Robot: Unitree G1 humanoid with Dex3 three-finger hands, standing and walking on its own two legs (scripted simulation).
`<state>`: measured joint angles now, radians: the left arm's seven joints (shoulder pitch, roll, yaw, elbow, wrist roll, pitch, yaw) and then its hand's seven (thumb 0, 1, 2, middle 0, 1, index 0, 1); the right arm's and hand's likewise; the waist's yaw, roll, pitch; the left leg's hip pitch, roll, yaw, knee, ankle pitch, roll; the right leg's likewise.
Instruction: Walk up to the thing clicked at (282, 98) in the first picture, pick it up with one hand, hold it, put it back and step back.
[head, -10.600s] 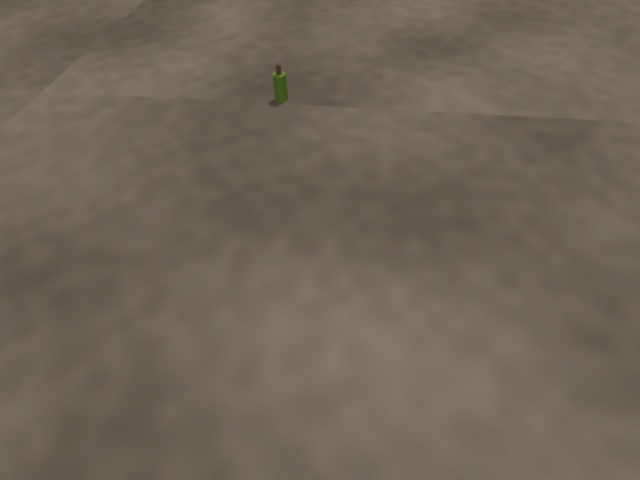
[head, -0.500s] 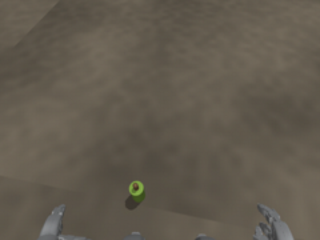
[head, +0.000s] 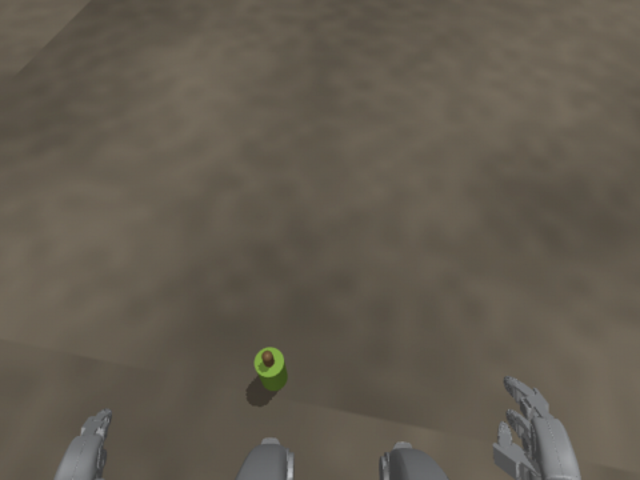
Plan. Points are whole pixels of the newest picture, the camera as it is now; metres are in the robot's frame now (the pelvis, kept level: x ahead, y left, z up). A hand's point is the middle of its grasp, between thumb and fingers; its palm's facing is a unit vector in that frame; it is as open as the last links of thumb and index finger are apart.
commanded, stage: go down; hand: left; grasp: from the side
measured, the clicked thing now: (270, 367) +0.40 +0.15 -0.58
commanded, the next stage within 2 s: approach in 1.86 s
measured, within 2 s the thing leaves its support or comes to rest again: neither
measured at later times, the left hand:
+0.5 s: hand (150, 402) +0.24 +0.28 -0.18, palm faces +0.03 -0.98 -0.19, open 17.3 cm
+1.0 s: hand (154, 365) +0.32 +0.31 -0.25, palm faces -0.01 -0.99 -0.11, open 17.4 cm
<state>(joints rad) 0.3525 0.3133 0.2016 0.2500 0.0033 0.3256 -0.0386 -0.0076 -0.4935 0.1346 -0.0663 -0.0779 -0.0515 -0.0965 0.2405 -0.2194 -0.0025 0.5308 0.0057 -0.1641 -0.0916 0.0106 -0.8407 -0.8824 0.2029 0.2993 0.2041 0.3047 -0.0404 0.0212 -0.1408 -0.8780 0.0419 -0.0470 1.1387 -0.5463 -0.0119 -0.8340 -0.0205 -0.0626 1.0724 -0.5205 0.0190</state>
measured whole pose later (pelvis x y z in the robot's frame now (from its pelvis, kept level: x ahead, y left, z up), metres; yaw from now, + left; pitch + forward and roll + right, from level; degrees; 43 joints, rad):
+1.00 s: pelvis -0.07 +0.00 -0.21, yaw -4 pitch +34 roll -5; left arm -0.45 0.66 0.61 0.97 -0.14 -0.39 -0.60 -0.01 -0.54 0.09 -0.06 -0.08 -0.06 -0.08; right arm 0.13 -0.32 0.04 0.67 -0.02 -0.19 -0.02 0.01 -0.89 -0.89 0.20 0.30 0.20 0.30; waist -0.08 0.00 -0.18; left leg -1.85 0.04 -0.09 1.95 -0.69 -0.01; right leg -1.81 -0.02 -0.06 1.89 -0.67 0.02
